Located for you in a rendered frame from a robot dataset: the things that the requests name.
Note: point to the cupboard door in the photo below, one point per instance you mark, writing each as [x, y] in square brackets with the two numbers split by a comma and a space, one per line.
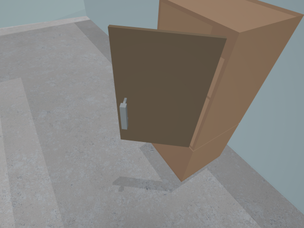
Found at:
[165, 76]

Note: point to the handle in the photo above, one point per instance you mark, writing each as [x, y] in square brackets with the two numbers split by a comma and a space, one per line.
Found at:
[123, 114]

